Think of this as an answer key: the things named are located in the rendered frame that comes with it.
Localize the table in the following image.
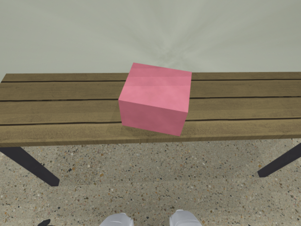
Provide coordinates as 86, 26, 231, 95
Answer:
0, 72, 301, 186

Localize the robot left thigh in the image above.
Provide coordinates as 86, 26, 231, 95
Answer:
100, 213, 134, 226

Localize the robot right thigh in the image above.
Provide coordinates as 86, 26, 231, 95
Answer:
169, 210, 202, 226

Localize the robot thigh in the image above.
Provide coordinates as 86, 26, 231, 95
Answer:
169, 210, 202, 226
100, 213, 134, 226

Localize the carton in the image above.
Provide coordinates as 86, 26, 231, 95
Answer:
118, 63, 192, 136

